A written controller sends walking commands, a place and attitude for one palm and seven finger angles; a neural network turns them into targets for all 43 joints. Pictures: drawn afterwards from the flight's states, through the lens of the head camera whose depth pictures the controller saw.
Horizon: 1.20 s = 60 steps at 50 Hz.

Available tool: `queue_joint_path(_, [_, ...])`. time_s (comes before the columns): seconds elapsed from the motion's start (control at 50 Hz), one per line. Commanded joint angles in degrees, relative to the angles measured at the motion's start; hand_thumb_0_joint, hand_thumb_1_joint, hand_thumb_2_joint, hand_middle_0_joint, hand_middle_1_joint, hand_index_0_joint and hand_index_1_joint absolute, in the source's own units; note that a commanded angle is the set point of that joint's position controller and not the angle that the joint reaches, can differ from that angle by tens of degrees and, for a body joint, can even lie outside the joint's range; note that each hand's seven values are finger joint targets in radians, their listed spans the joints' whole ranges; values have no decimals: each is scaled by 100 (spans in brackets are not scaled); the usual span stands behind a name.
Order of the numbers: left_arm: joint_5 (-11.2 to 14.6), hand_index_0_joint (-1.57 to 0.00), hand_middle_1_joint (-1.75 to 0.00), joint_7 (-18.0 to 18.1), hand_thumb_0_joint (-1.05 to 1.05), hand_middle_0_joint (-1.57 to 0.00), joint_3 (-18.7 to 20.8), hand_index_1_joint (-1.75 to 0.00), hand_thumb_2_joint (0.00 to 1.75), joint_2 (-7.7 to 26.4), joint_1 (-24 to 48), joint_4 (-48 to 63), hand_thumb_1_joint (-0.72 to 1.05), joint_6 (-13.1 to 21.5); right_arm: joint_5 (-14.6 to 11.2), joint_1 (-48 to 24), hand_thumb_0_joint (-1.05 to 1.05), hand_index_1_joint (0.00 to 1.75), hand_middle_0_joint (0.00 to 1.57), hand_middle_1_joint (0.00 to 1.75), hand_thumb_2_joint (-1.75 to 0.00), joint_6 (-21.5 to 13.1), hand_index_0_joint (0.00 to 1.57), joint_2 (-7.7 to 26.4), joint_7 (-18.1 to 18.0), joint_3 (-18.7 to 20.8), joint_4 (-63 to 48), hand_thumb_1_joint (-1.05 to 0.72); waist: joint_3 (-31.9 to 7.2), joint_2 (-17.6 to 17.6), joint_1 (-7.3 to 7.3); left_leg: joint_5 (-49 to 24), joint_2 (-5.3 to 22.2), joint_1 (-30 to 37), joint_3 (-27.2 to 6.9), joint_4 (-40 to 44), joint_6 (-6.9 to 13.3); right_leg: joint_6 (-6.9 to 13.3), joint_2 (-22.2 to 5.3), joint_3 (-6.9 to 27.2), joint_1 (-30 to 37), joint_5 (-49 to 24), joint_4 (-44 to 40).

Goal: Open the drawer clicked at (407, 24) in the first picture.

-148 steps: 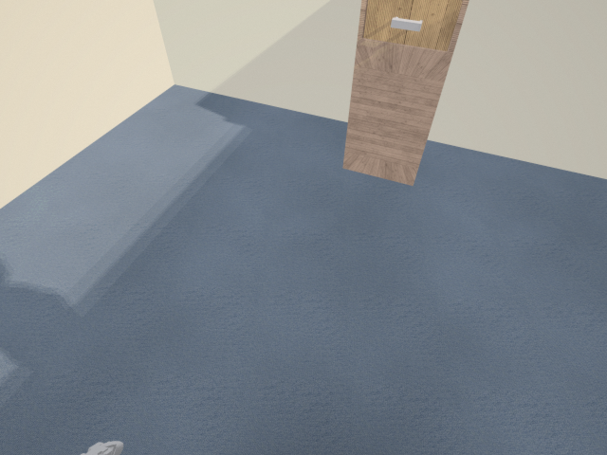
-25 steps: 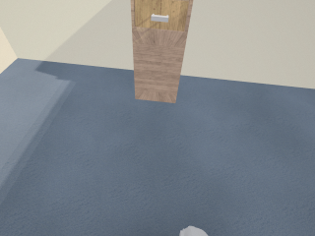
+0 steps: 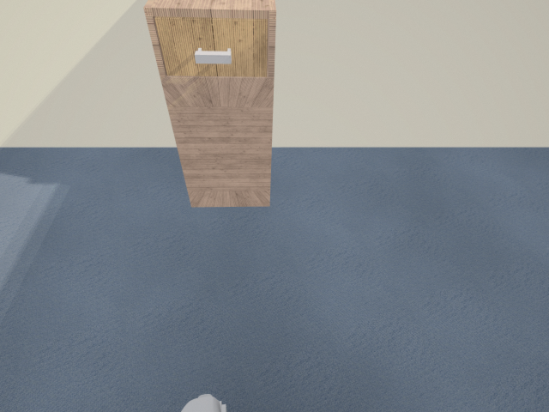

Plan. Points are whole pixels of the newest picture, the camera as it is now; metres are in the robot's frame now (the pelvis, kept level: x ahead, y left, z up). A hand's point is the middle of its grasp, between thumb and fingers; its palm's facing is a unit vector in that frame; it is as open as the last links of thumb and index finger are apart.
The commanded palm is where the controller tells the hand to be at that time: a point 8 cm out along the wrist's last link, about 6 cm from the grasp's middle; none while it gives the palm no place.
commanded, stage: walk to a spot facing it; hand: left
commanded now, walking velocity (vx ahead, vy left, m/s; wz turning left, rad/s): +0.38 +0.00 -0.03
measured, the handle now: (214, 54) +1.10 +0.22 +0.00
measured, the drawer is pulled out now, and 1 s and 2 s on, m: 0.00 0.00 0.00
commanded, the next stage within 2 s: turn to face it in 0.38 s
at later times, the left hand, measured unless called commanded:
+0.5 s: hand (160, 337) +0.28 +0.23 -0.17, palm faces -0.12 -0.98 -0.15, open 7.3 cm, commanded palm none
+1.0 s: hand (196, 270) +0.43 +0.18 -0.18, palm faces -0.03 -0.99 -0.15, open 7.3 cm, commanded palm none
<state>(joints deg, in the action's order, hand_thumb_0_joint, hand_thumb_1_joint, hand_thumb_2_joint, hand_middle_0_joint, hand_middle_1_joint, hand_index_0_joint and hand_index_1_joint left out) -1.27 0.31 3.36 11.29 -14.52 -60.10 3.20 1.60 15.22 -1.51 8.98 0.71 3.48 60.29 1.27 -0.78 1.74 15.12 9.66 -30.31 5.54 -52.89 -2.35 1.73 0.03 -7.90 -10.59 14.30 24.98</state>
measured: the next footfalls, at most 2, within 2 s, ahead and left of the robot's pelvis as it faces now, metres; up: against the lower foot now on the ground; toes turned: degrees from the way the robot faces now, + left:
left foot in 0.12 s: +0.19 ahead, +0.14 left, +0.00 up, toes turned +11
right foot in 0.64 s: +0.39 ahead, -0.11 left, +0.00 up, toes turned -20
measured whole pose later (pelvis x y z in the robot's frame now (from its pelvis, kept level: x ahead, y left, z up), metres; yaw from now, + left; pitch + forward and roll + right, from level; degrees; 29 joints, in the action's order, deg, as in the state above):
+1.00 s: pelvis +0.31 +0.03 -0.02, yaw -4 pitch -2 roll -2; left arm -0.8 1.6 1.9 8.1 -7.4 -57.5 -0.7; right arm 1.1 15.0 0.8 9.7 -0.5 2.7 59.7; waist 1.1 -0.5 1.2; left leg 17.8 5.8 -18.2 6.0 -38.1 -1.4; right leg 0.7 -5.4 -15.3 -17.3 14.1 34.1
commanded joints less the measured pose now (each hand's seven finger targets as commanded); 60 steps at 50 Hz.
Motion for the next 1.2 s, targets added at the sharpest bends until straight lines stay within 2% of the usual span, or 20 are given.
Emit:
queue_joint_path(0.0, [-31, -20, -30, -16, 0, -20, 120, -30, 90, 751, -381, 91, 90, 98, -22, -136, 0, 30, 20, 30, -90, -131, 20, 212, 100, -4, -378, -90, 290, 862, -217, -115, -113, 451, 115, 1192, 70, 720, -1481, 1175, -254, 255, -1251])
queue_joint_path(0.08, [-4, -20, -30, -32, 0, -20, 134, -30, 90, 751, -353, 53, 90, 28, -13, 471, 0, 30, 20, 30, -90, -230, 20, 534, 54, 65, -199, -90, 266, 255, 192, -206, -420, 2216, 415, 2261, 141, 453, -1142, 861, -814, 156, -226])
queue_joint_path(0.1, [17, -20, -30, -67, 0, -20, 96, -30, 90, 539, -412, 110, 90, 14, 32, 1130, 0, 30, 20, 30, -90, -264, 20, 951, -8, 151, -9, -90, -47, -663, 448, 466, 95, 3171, -470, 2819, 378, 231, -673, 521, -1376, -6, 1170])
queue_joint_path(0.12, [60, -20, -30, -115, 0, -20, 36, -30, 90, 168, -424, 279, 90, 5, 89, 1824, 0, 30, 20, 30, -90, -275, 20, 1661, -52, 318, 99, -90, -260, -2234, 609, 1186, 1557, 3672, -2463, 3804, 865, -72, -10, -111, -2372, 1524, 3105])
queue_joint_path(0.14, [-4, -20, -30, -59, 0, -20, 53, -30, 90, 385, -105, 372, 90, -5, 73, 1897, 0, 30, 20, 30, -90, -246, 20, 1477, -132, 237, 209, -90, -219, -2118, 675, 1433, 1799, 3486, -3122, 4307, 912, -6, -68, 588, -2735, 1718, 4215])
queue_joint_path(0.18, [-10, -20, -30, -130, 0, -20, 88, -30, 90, 311, 69, 258, 90, -9, 16, 999, 0, 30, 20, 30, -90, -277, 20, 984, -171, 85, -44, -90, 410, -728, 287, 1103, 1575, 2633, -2103, 4286, 937, 25, -589, 844, -2956, 729, 4799])
queue_joint_path(0.28, [-61, -20, -30, -138, 0, -20, 80, -30, 90, 5, -459, 6, 90, -257, -47, 706, 0, 30, 20, 30, -90, -435, 20, 536, -238, -36, -13, -90, 186, -508, -183, -1713, 974, 2426, -22, 4092, 636, -212, -683, 720, -2474, -142, 4448])
queue_joint_path(0.5, [-37, -20, -30, -174, 0, -20, 55, -30, 90, -182, 861, 591, 90, -298, 3, 1230, 0, 30, 20, 30, -90, -283, 20, 512, -278, 3, 309, -90, 580, -768, 101, -3809, 938, 2978, 928, 3493, 837, -149, -418, -7, -2244, -384, 1728])
queue_joint_path(0.56, [-65, -20, -30, -84, 0, -20, 11, -30, 90, -68, 133, 351, 90, -183, -34, 1124, 0, 30, 20, 30, -90, -220, 20, 643, -273, 20, 399, -90, 22, -798, -238, -4754, 883, 3081, 915, 2503, 731, 20, -71, -210, -994, -586, 1050])
queue_joint_path(0.6, [-85, -20, -30, 12, 0, -20, 82, -30, 90, 441, -909, -47, 90, -22, -117, 1126, 0, 30, 20, 30, -90, -202, 20, 482, -213, -15, 410, -90, -711, -130, -697, -3396, 475, 2161, 957, 930, 361, 94, -536, 90, 1032, -2665, 415])
queue_joint_path(0.62, [-68, -20, -30, 97, 0, -20, 185, -30, 90, 941, -1355, -168, 90, 57, -185, 1386, 0, 30, 20, 30, -90, -201, 20, 138, -197, -50, 318, -90, -1376, 1102, -747, 248, -278, 747, 825, -598, 135, 699, -2082, 1750, 2461, -5822, 685])
queue_joint_path(0.64, [46, -20, -30, 101, 0, -20, 155, -30, 90, 1112, -1433, -216, 90, 44, -216, 1335, 0, 30, 20, 30, -90, -123, 20, 110, -259, -55, 291, -90, -1466, 810, -661, 2171, -508, 674, 100, -1567, 95, 1265, -2707, 1850, 2151, -7035, 451])
queue_joint_path(0.68, [46, -20, -30, 152, 0, -20, 84, -30, 90, 886, -458, 59, 90, 8, -176, 1134, 0, 30, 20, 30, -90, 51, 20, 63, -253, -62, 235, -90, -1032, 1172, -405, 1843, -278, 585, -528, -1825, 74, 1149, -2552, 1903, 897, -4317, -288])
queue_joint_path(0.74, [5, -20, -30, 217, 0, -20, -21, -30, 90, 469, 555, 287, 90, -83, -100, 1167, 0, 30, 20, 30, -90, 238, 20, -134, -216, -115, 356, -90, -172, 451, 64, 1245, -144, 1061, -438, -961, 19, 665, -2042, 769, -828, -2112, -793])
queue_joint_path(0.8, [-3, -20, -30, 201, 0, -20, 8, -30, 90, 428, 607, 361, 90, -183, -73, 1116, 0, 30, 20, 30, -90, 320, 20, -140, -180, -131, 256, -90, -92, 818, 19, 1010, -284, 1159, -145, -287, -13, 591, -1830, 497, -1029, -804, -1018])
queue_joint_path(0.94, [46, -20, -30, 191, 0, -20, 79, -30, 90, 534, 534, 411, 90, -376, -48, 811, 0, 30, 20, 30, -90, 251, 20, 165, -109, -84, -28, -90, 138, 444, 14, -31, -394, 1964, 97, 2182, 21, 159, -1594, 120, -1300, 769, -266])
queue_joint_path(0.98, [96, -20, -30, 137, 0, -20, 34, -30, 90, 95, 363, 615, 90, -459, 30, 708, 0, 30, 20, 30, -90, 194, 20, 841, -128, 27, -243, -90, 444, -1427, -52, 493, 869, 1176, -1933, 3891, 626, -387, -658, -227, -1424, 1150, 1017])
queue_joint_path(1.0, [55, -20, -30, 126, 0, -20, 40, -30, 90, 133, 558, 674, 90, -478, 64, 418, 0, 30, 20, 30, -90, 183, 20, 1007, -160, 62, -350, -90, 626, -1676, -2, 962, 1149, 659, -2601, 4455, 967, -401, -457, -46, -1299, 1392, 1903])
queue_joint_path(1.06, [-10, -20, -30, 51, 0, -20, 40, -30, 90, 129, 215, 459, 90, -399, 31, 14, 0, 30, 20, 30, -90, 47, 20, 778, -250, -19, -383, -90, 98, -980, -203, -36, 738, 1632, -1831, 4127, 996, -351, -526, 548, -1627, 1073, 2917])
queue_joint_path(1.18, [-11, -20, -30, -24, 0, -20, -102, -30, 90, 87, 286, 262, 90, -240, 6, 706, 0, 30, 20, 30, -90, -45, 20, 877, -251, 44, -37, -90, -191, -546, 164, -1027, 743, 3040, -1518, 3829, 1228, -386, -450, 374, -1801, 1279, 2159])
